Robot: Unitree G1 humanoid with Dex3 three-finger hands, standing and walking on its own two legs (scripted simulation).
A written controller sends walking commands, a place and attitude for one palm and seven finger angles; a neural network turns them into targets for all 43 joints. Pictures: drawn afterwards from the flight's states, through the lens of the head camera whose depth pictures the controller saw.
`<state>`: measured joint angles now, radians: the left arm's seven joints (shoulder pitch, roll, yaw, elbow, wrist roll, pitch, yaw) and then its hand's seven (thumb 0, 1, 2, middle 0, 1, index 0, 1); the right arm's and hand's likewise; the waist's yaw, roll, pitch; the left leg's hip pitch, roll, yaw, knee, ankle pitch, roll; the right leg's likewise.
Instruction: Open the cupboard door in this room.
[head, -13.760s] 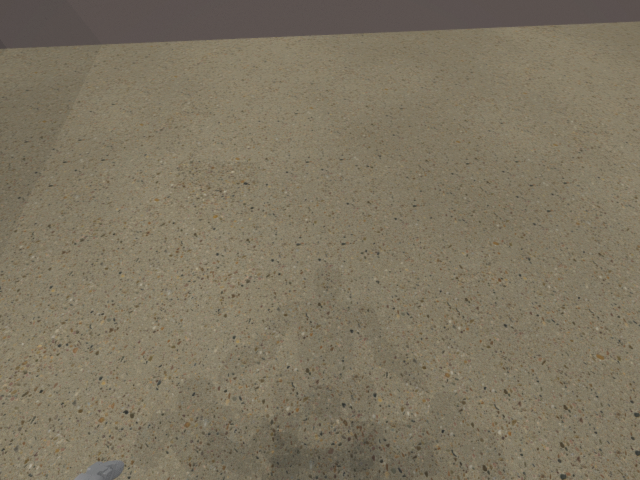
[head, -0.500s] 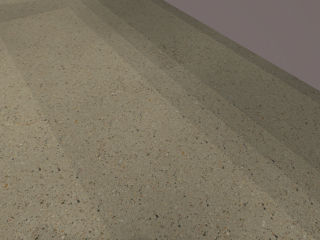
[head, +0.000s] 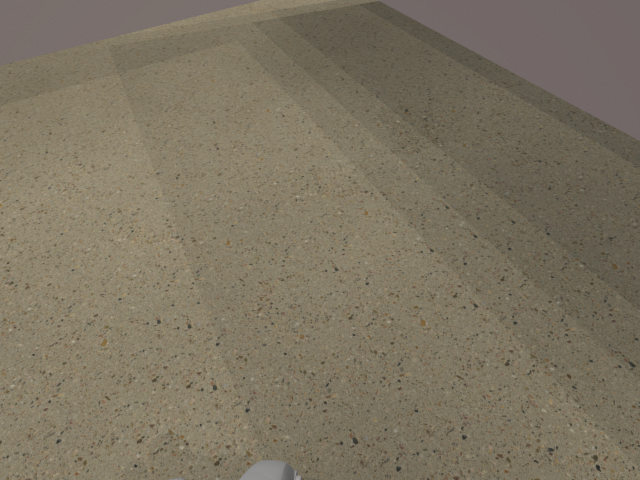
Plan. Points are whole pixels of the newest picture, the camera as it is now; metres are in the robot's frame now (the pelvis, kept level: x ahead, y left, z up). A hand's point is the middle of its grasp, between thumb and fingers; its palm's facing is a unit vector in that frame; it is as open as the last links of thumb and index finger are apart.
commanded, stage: turn or walk to find it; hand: left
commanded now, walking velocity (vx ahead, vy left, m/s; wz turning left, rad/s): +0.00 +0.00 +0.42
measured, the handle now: out of the picture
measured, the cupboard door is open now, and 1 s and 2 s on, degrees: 0 0 0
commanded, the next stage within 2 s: none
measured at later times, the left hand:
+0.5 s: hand out of the picture -0.02 +0.28 -0.18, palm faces +0.25 -0.94 -0.23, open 7.4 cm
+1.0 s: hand out of the picture +0.00 +0.22 -0.14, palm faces +0.40 -0.87 -0.28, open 7.4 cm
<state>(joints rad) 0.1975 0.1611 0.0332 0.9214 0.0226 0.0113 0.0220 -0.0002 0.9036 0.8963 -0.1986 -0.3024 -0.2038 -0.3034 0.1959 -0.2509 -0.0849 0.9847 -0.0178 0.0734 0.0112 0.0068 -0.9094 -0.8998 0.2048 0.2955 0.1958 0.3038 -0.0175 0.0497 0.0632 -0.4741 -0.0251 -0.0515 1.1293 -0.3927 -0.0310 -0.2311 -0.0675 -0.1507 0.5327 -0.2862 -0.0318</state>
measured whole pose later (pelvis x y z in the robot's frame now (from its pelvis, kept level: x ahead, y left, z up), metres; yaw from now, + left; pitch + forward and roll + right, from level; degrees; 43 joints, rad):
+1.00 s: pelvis -0.02 +0.00 +0.00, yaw +25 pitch +0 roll +2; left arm 0.16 0.16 0.03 0.92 0.02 0.01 0.03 0.00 0.90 0.90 -0.20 -0.30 -0.20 -0.30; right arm 0.25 -0.25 -0.09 1.00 -0.02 0.07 0.01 0.01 -0.91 -0.90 0.20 0.30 0.19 0.30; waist -0.05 0.05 0.07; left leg -0.48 -0.03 -0.06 1.14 -0.39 -0.04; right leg -0.21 -0.06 -0.14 0.51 -0.29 -0.03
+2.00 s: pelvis -0.02 -0.01 +0.00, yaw +50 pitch +0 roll +2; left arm 0.19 0.16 0.03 0.92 0.02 0.01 0.02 0.00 0.90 0.90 -0.20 -0.30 -0.20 -0.30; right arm 0.25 -0.25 -0.08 1.01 -0.02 0.08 0.01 0.01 -0.91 -0.90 0.20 0.30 0.19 0.30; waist -0.03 0.04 0.07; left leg -0.47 0.01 -0.04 1.14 -0.37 -0.06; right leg -0.21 -0.08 -0.17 0.49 -0.28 -0.04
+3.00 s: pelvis -0.03 -0.03 +0.00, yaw +76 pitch -1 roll +2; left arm 0.22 0.16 0.03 0.95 0.03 0.01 0.02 0.00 0.90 0.90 -0.20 -0.30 -0.21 -0.30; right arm 0.24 -0.25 -0.08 1.02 -0.02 0.08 0.01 0.01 -0.91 -0.90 0.20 0.30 0.19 0.30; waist -0.02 0.02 0.07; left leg -0.42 0.04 -0.03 1.07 -0.39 -0.06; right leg -0.22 -0.10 -0.22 0.49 -0.25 -0.03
